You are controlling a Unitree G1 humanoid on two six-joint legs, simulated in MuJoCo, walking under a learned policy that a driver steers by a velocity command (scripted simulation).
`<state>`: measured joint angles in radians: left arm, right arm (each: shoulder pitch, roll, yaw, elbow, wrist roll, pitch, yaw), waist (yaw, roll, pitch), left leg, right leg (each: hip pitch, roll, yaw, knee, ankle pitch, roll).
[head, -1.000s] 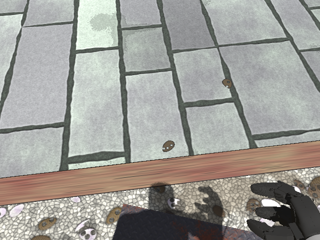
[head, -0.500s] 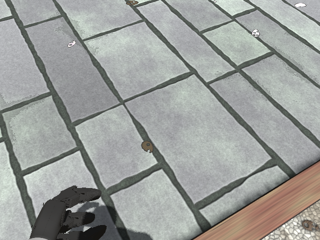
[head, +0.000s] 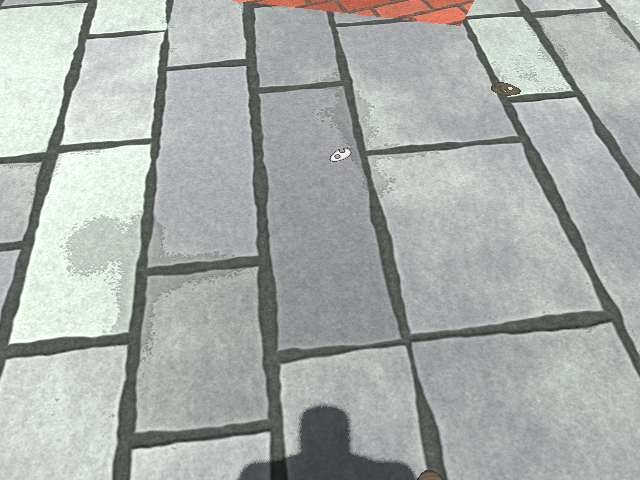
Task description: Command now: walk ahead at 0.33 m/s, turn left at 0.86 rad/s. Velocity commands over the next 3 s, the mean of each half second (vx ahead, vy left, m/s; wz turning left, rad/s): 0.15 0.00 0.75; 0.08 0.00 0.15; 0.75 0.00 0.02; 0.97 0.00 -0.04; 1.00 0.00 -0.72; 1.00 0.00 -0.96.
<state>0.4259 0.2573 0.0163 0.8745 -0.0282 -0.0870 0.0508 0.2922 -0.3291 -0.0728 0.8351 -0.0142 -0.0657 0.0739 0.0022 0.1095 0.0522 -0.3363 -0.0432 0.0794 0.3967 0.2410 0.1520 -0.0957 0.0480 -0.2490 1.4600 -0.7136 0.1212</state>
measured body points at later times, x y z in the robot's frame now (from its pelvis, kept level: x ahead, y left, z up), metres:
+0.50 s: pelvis +0.19 -0.07 -0.03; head +0.21 -0.05 +0.42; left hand +0.19 +0.23 -0.13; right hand +0.48 -0.24 -0.11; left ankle +0.14 +0.04 -0.72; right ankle +0.33 -0.17 -0.76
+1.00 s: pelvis +0.24 -0.06 -0.04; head +0.23 -0.06 +0.41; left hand +0.21 +0.23 -0.14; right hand +0.46 -0.22 -0.15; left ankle +0.16 +0.04 -0.76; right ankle +0.28 -0.18 -0.75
